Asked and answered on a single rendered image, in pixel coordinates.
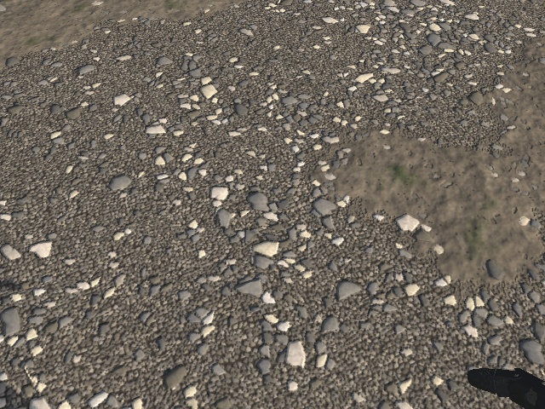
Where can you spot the robot right hand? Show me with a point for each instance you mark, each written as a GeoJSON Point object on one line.
{"type": "Point", "coordinates": [520, 386]}

